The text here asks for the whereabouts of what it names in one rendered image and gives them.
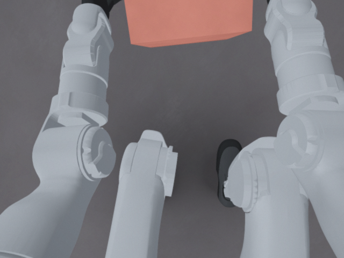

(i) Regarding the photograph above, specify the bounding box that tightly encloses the robot shin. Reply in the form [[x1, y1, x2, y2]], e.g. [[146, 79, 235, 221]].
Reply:
[[119, 130, 168, 181], [224, 137, 309, 206]]

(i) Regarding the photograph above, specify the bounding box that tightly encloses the right robot forearm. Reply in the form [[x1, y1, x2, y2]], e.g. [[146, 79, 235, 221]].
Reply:
[[264, 0, 344, 116]]

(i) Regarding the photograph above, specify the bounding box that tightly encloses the left robot forearm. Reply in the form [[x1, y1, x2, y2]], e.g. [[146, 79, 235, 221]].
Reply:
[[32, 3, 114, 166]]

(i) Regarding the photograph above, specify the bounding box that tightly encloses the left robot upper arm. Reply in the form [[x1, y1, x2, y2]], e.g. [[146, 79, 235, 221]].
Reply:
[[0, 124, 116, 258]]

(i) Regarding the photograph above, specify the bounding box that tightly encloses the left robot hand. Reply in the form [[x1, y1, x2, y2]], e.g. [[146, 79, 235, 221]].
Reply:
[[82, 0, 121, 19]]

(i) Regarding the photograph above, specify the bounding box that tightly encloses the right robot upper arm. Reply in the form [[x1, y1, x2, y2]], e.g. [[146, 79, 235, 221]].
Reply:
[[274, 110, 344, 258]]

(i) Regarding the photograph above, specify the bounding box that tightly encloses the left robot shin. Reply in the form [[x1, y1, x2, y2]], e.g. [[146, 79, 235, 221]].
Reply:
[[119, 130, 168, 181]]

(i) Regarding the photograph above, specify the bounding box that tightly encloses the carton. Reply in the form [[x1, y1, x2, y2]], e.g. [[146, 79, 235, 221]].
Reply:
[[124, 0, 253, 48]]

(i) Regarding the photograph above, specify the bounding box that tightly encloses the right robot shin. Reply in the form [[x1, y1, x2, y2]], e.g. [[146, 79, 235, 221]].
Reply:
[[224, 137, 309, 206]]

